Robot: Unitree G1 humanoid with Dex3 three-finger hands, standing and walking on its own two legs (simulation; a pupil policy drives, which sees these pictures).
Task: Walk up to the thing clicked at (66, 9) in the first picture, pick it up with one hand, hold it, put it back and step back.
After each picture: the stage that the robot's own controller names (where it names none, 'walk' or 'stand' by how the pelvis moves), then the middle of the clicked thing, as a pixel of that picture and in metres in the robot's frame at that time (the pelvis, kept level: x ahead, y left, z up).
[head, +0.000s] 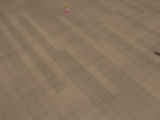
stand; (66, 8) +2.10 +0.22 -0.72
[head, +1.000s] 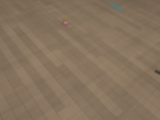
walk; (65, 21) +1.97 +0.18 -0.71
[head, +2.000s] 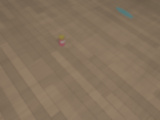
walk; (61, 40) +1.33 +0.18 -0.72
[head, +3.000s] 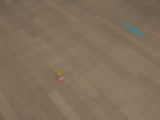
walk; (60, 76) +0.85 +0.16 -0.71
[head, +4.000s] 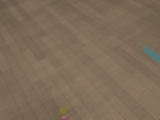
walk; (63, 113) +0.53 +0.19 -0.69
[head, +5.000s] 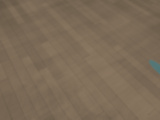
stand; out of the picture +0.35 +0.13 -0.71
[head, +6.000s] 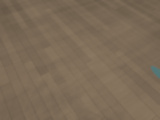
stand; out of the picture +0.35 +0.13 -0.72
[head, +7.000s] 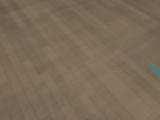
stand; out of the picture +0.36 +0.14 -0.73
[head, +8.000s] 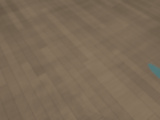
stand; out of the picture +0.33 +0.16 -0.73
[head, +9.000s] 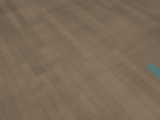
stand; out of the picture +0.33 +0.15 -0.73
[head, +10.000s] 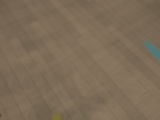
go down; (56, 119) +0.36 +0.15 -0.68
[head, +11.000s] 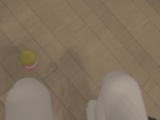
go down; (28, 60) +0.43 +0.18 -0.29
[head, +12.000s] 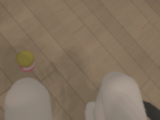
close in; (26, 61) +0.43 +0.18 -0.28
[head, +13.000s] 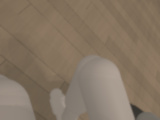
close in; out of the picture +0.43 +0.21 -0.23
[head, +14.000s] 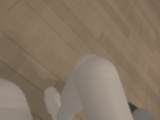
close; out of the picture +0.42 +0.22 -0.22
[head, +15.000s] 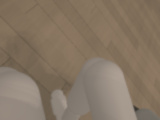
lift; out of the picture +0.35 +0.20 -0.22
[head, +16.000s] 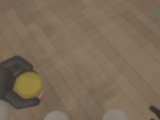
lift; (31, 90) +0.30 +0.17 +0.01
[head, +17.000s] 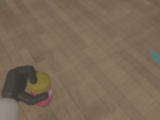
hold; (41, 90) +0.31 +0.15 +0.02
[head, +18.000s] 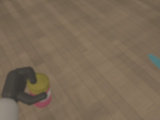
hold; (40, 91) +0.32 +0.16 +0.01
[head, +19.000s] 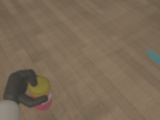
crouch; (41, 94) +0.32 +0.15 -0.01
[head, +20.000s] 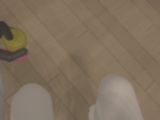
lower; (16, 46) +0.45 +0.18 -0.09
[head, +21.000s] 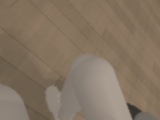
lower; out of the picture +0.44 +0.26 -0.23
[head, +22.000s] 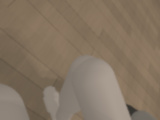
lower; out of the picture +0.43 +0.26 -0.23
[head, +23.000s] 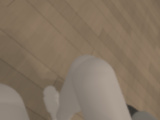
lower; out of the picture +0.43 +0.26 -0.23
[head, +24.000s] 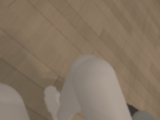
lower; out of the picture +0.43 +0.26 -0.23
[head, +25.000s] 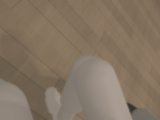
open; out of the picture +0.42 +0.24 -0.23
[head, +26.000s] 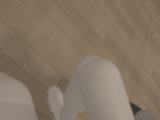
stand; out of the picture +0.42 +0.24 -0.23
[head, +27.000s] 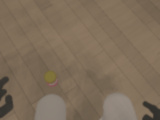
walk; (51, 79) +0.42 +0.16 -0.44
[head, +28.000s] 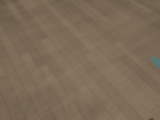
stand; out of the picture +0.37 +0.14 -0.66
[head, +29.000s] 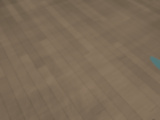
stand; out of the picture +0.36 +0.15 -0.67
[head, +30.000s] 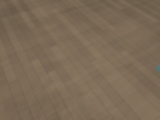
stand; out of the picture +0.38 +0.13 -0.72
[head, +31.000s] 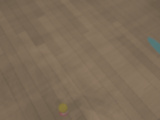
walk; (63, 109) +0.41 +0.10 -0.71
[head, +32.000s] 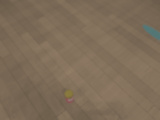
walk; (69, 96) +0.54 +0.13 -0.70
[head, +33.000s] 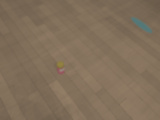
walk; (60, 67) +0.84 +0.17 -0.70
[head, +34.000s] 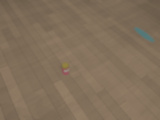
stand; (65, 68) +0.96 +0.16 -0.71
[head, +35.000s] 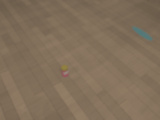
stand; (64, 71) +0.96 +0.18 -0.73
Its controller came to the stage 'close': yes
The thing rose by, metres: 0.73
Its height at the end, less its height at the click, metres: +0.00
